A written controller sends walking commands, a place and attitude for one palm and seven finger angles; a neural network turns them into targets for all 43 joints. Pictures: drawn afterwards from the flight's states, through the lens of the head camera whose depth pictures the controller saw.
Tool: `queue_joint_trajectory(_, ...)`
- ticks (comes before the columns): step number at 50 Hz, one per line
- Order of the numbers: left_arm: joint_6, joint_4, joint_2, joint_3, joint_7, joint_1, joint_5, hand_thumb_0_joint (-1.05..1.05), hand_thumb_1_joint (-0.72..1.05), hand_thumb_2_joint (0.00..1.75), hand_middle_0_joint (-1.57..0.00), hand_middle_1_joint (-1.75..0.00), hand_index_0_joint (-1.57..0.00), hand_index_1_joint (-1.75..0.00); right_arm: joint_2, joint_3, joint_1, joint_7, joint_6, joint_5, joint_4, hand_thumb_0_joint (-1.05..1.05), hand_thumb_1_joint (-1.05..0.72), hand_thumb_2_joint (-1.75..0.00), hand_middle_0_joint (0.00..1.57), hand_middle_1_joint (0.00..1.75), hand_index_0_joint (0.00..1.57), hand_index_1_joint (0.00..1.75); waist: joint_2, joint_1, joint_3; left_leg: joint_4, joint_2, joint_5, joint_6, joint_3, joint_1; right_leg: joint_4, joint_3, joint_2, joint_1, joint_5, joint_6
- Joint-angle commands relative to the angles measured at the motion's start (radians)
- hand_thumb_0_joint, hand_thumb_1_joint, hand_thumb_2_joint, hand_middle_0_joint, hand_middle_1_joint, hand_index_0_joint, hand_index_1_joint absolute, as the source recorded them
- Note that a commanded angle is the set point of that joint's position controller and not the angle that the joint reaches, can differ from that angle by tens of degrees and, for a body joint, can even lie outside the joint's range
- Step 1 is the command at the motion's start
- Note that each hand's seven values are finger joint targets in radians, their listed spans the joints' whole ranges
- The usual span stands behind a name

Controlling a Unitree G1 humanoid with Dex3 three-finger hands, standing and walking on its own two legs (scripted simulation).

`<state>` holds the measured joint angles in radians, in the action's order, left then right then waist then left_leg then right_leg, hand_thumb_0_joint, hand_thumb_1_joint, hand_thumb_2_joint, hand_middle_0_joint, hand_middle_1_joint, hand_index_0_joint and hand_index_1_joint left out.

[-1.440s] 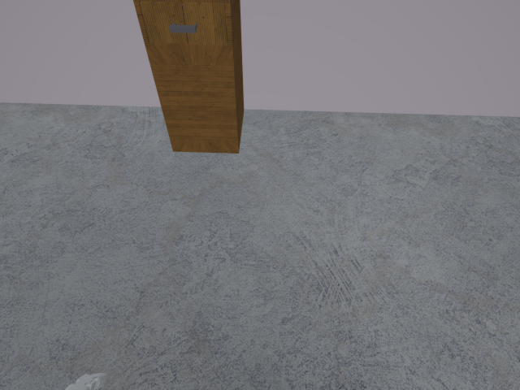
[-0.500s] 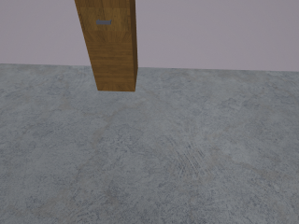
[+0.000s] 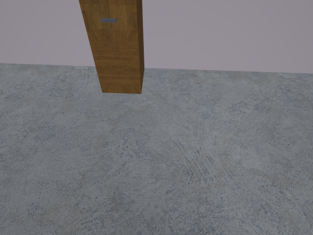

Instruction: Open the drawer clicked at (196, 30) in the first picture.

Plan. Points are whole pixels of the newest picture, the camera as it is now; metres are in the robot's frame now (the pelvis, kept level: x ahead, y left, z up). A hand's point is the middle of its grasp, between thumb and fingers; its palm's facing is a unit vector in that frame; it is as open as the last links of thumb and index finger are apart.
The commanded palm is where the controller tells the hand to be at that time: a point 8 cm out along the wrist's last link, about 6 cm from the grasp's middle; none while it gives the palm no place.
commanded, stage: walk to a spot facing it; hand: left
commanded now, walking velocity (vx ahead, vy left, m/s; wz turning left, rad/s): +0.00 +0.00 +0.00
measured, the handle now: (109, 19) +1.45 +0.42 -0.06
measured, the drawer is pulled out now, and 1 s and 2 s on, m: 0.00 0.00 0.00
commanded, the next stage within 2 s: turn to face it in 1.52 s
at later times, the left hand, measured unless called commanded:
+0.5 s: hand out of the picture +0.01 +0.23 -0.20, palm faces +0.11 -0.98 -0.16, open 7.4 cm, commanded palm none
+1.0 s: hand (95, 165) +0.38 +0.25 -0.18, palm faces +0.20 -0.96 -0.18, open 7.3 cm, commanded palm none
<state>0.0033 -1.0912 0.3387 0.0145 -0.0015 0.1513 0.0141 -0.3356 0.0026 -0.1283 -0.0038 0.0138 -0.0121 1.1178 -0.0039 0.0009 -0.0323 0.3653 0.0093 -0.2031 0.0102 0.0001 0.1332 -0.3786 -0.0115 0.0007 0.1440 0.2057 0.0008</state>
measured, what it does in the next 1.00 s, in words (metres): walks ahead: right foot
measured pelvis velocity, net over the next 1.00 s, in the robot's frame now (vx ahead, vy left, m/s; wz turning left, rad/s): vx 0.29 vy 0.06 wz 0.23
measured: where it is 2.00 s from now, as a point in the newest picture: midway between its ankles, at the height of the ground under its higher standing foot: (132, 171)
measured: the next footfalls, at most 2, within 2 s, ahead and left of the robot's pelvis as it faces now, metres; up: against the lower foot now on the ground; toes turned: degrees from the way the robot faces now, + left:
right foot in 0.94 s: +0.43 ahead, -0.01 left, +0.00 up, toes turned +5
left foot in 1.36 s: +0.55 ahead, +0.27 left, +0.00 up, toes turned +28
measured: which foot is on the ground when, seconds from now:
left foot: down 0.00-0.94, up 0.96-1.00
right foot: down 0.00-0.42, up 0.44-0.92, down 0.94-1.00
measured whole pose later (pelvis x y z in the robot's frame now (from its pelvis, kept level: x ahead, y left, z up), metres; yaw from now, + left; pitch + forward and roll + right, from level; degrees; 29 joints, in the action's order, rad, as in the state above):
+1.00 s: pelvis +0.29 +0.06 -0.03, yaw +13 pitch -2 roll -1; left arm 0.08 -0.98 0.15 -0.04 -0.01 0.09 0.03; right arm -0.12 -0.04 -0.46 0.01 0.05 -0.01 1.19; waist 0.03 -0.05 -0.08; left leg 1.08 0.00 -0.49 -0.05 -0.01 0.16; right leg -0.66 0.16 -0.04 0.41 0.21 0.06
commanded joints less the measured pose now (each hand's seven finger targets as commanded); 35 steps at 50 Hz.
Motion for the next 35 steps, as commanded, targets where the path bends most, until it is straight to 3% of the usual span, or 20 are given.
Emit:
queue_joint_trajectory(1, 0.024, 0.065, 0.207, -0.045, 0.014, -0.037, -0.003, 0.0, 0.9, 0.9, -0.2, -0.3, -0.2, -0.3, -0.208, -0.038, 0.054, 0.017, 0.02, 0.005, -0.065, 0.0, -0.9, -0.9, 0.2, 0.3, 0.2, 0.3, 0.008, 0.002, 0.057, -0.053, 0.113, 0.136, -0.036, -0.092, -0.015, 0.064, -0.098, -0.119, 0.004, -0.13, 0.028)
queue_joint_trajectory(5, 0.024, 0.065, 0.209, -0.045, 0.013, -0.042, -0.003, 0.0, 0.9, 0.9, -0.2, -0.3, -0.2, -0.3, -0.21, -0.038, 0.054, 0.016, 0.019, 0.005, -0.064, 0.0, -0.9, -0.9, 0.2, 0.3, 0.2, 0.3, -0.005, 0.0, 0.058, -0.054, 0.112, 0.133, -0.035, -0.093, -0.018, 0.067, -0.1, -0.12, 0.006, -0.126, 0.028)
queue_joint_trajectory(7, 0.004, 0.035, 0.089, -0.021, 0.018, 0.034, -0.003, 0.0, 0.9, 0.9, -0.2, -0.3, -0.2, -0.3, -0.082, -0.008, -0.009, 0.009, 0.0, -0.003, -0.038, 0.0, -0.9, -0.9, 0.2, 0.3, 0.2, 0.3, -0.006, 0.003, 0.063, -0.028, 0.093, 0.012, -0.02, -0.078, 0.01, 0.062, -0.084, -0.116, 0.0, 0.055, 0.007)
queue_joint_trajectory(9, -0.008, 0.035, 0.1, -0.03, 0.012, 0.079, 0.005, 0.0, 0.9, 0.9, -0.2, -0.3, -0.2, -0.3, -0.074, -0.011, -0.035, 0.004, -0.014, -0.01, -0.044, 0.0, -0.9, -0.9, 0.2, 0.3, 0.2, 0.3, -0.046, 0.017, -0.005, 0.013, 0.059, -0.21, -0.028, -0.074, 0.127, 0.088, -0.116, -0.123, 0.024, 0.315, 0.018)
queue_joint_trajectory(10, -0.011, 0.039, 0.115, -0.04, 0.008, 0.099, 0.008, 0.0, 0.9, 0.9, -0.2, -0.3, -0.2, -0.3, -0.066, -0.013, -0.039, 0.002, -0.018, -0.013, -0.055, 0.0, -0.9, -0.9, 0.2, 0.3, 0.2, 0.3, -0.083, 0.025, -0.046, 0.063, 0.031, -0.281, -0.026, -0.058, 0.21, 0.117, -0.155, -0.149, 0.022, 0.41, 0.037)
queue_joint_trajectory(12, -0.008, 0.053, 0.15, -0.062, 0.009, 0.161, 0.009, 0.0, 0.9, 0.9, -0.2, -0.3, -0.2, -0.3, -0.047, -0.018, -0.045, 0.001, -0.018, -0.012, -0.086, 0.0, -0.9, -0.9, 0.2, 0.3, 0.2, 0.3, -0.19, 0.045, -0.059, 0.262, 0.001, -0.263, -0.021, 0.016, 0.32, 0.205, -0.28, -0.271, -0.015, 0.52, 0.105)
queue_joint_trajectory(14, 0.012, 0.061, 0.149, -0.074, 0.013, 0.195, 0.011, 0.0, 0.9, 0.9, -0.2, -0.3, -0.2, -0.3, -0.045, -0.033, -0.026, -0.006, -0.008, -0.01, -0.122, 0.0, -0.9, -0.9, 0.2, 0.3, 0.2, 0.3, -0.177, 0.05, -0.081, 0.416, 0.046, -0.281, -0.025, 0.018, 0.401, 0.229, -0.326, -0.357, -0.042, 0.448, 0.172)
queue_joint_trajectory(15, 0.022, 0.067, 0.142, -0.076, 0.014, 0.185, 0.014, 0.0, 0.9, 0.9, -0.2, -0.3, -0.2, -0.3, -0.036, -0.036, -0.031, -0.012, -0.002, -0.007, -0.129, 0.0, -0.9, -0.9, 0.2, 0.3, 0.2, 0.3, -0.145, 0.037, -0.088, 0.429, 0.064, -0.277, -0.026, 0.022, 0.4, 0.216, -0.284, -0.367, -0.037, 0.375, 0.181)
queue_joint_trajectory(17, 0.032, 0.077, 0.124, -0.079, 0.013, 0.16, 0.016, 0.0, 0.9, 0.9, -0.2, -0.3, -0.2, -0.3, 0.006, -0.037, -0.082, -0.02, 0.007, -0.002, -0.129, 0.0, -0.9, -0.9, 0.2, 0.3, 0.2, 0.3, -0.121, 0.002, -0.068, 0.31, 0.069, -0.234, -0.025, 0.053, 0.298, 0.146, -0.151, -0.333, -0.004, 0.223, 0.158)
queue_joint_trajectory(19, 0.026, 0.083, 0.089, -0.078, 0.01, 0.131, 0.009, 0.0, 0.9, 0.9, -0.2, -0.3, -0.2, -0.3, 0.03, -0.04, -0.224, -0.017, 0.015, -0.002, -0.086, 0.0, -0.9, -0.9, 0.2, 0.3, 0.2, 0.3, -0.065, -0.055, -0.044, 0.14, 0.025, -0.11, -0.027, 0.111, 0.021, 0.027, -0.008, -0.251, 0.17, 0.26, 0.094)
queue_joint_trajectory(20, 0.02, 0.09, 0.041, -0.069, 0.005, 0.141, 0.004, 0.0, 0.9, 0.9, -0.2, -0.3, -0.2, -0.3, -0.017, -0.054, -0.328, -0.009, 0.019, -0.006, -0.055, 0.0, -0.9, -0.9, 0.2, 0.3, 0.2, 0.3, 0.097, -0.087, -0.031, 0.037, 0.078, -0.211, -0.052, -0.022, -0.107, -0.173, 0.076, -0.166, 0.285, 0.265, 0.047)
queue_joint_trajectory(21, 0.016, 0.124, -0.035, -0.054, -0.004, 0.129, -0.004, 0.0, 0.9, 0.9, -0.2, -0.3, -0.2, -0.3, -0.114, -0.083, -0.436, 0.002, 0.026, -0.019, -0.03, 0.0, -0.9, -0.9, 0.2, 0.3, 0.2, 0.3, 0.365, -0.12, -0.037, -0.163, 0.321, -0.414, -0.153, -0.419, -0.166, -0.505, 0.189, -0.032, 0.483, 0.355, -0.02)
queue_joint_trajectory(22, 0.025, 0.165, -0.025, -0.054, 0.002, 0.044, 0.012, 0.0, 0.9, 0.9, -0.2, -0.3, -0.2, -0.3, -0.109, -0.081, -0.48, 0.009, 0.028, -0.013, -0.022, 0.0, -0.9, -0.9, 0.2, 0.3, 0.2, 0.3, 0.272, -0.126, -0.078, -0.239, 0.384, -0.435, -0.219, -0.569, -0.112, -0.676, 0.083, -0.04, 0.564, 0.388, 0.001)
queue_joint_trajectory(23, 0.031, 0.166, -0.022, -0.058, 0.002, 0.014, 0.015, 0.0, 0.9, 0.9, -0.2, -0.3, -0.2, -0.3, -0.078, -0.075, -0.44, 0.015, 0.028, -0.007, -0.03, 0.0, -0.9, -0.9, 0.2, 0.3, 0.2, 0.3, 0.16, -0.1, -0.11, -0.231, 0.391, -0.417, -0.241, -0.572, -0.075, -0.771, 0.031, -0.084, 0.609, 0.312, 0.012)
queue_joint_trajectory(24, 0.037, 0.145, -0.034, -0.061, -0.006, 0.023, 0.017, 0.0, 0.9, 0.9, -0.2, -0.3, -0.2, -0.3, -0.033, -0.065, -0.395, 0.019, 0.037, -0.005, -0.041, 0.0, -0.9, -0.9, 0.2, 0.3, 0.2, 0.3, 0.084, -0.081, -0.124, -0.229, 0.351, -0.356, -0.231, -0.492, -0.048, -0.794, 0.009, -0.117, 0.611, 0.22, 0.009)
queue_joint_trajectory(25, 0.039, 0.124, -0.05, -0.062, -0.013, 0.051, 0.019, 0.0, 0.9, 0.9, -0.2, -0.3, -0.2, -0.3, 0.004, -0.055, -0.364, 0.022, 0.05, -0.003, -0.045, 0.0, -0.9, -0.9, 0.2, 0.3, 0.2, 0.3, 0.062, -0.056, -0.122, -0.228, 0.309, -0.256, -0.208, -0.399, -0.025, -0.777, 0.011, -0.133, 0.576, 0.153, 0.001)
queue_joint_trajectory(26, 0.038, 0.104, -0.067, -0.06, -0.016, 0.086, 0.019, 0.0, 0.9, 0.9, -0.2, -0.3, -0.2, -0.3, 0.028, -0.049, -0.358, 0.025, 0.062, -0.002, -0.038, 0.0, -0.9, -0.9, 0.2, 0.3, 0.2, 0.3, 0.082, -0.04, -0.094, -0.214, 0.27, -0.117, -0.191, -0.317, -0.036, -0.753, 0.023, -0.136, 0.541, 0.103, -0.01)
queue_joint_trajectory(28, 0.033, 0.082, -0.085, -0.059, -0.017, 0.117, 0.015, 0.0, 0.9, 0.9, -0.2, -0.3, -0.2, -0.3, 0.052, -0.046, -0.37, 0.032, 0.075, 0.004, -0.02, 0.0, -0.9, -0.9, 0.2, 0.3, 0.2, 0.3, 0.094, -0.022, -0.051, -0.187, 0.23, 0.113, -0.189, -0.214, -0.079, -0.725, 0.046, -0.129, 0.513, 0.06, -0.027)
queue_joint_trajectory(30, 0.027, 0.085, -0.102, -0.06, -0.014, 0.105, 0.017, 0.0, 0.9, 0.9, -0.2, -0.3, -0.2, -0.3, 0.065, -0.047, -0.404, 0.036, 0.081, 0.006, -0.002, 0.0, -0.9, -0.9, 0.2, 0.3, 0.2, 0.3, 0.07, -0.024, -0.046, -0.181, 0.221, 0.225, -0.193, -0.173, -0.113, -0.714, 0.059, -0.129, 0.541, 0.026, -0.04)
queue_joint_trajectory(35, 0.027, 0.126, -0.118, -0.067, -0.017, -0.027, 0.01, 0.0, 0.9, 0.9, -0.2, -0.3, -0.2, -0.3, 0.1, -0.047, -0.454, 0.044, 0.084, 0.005, 0.037, 0.0, -0.9, -0.9, 0.2, 0.3, 0.2, 0.3, 0.089, -0.044, -0.11, -0.194, 0.211, 0.302, -0.188, -0.124, -0.147, -0.562, 0.087, -0.134, 0.6, -0.042, -0.049)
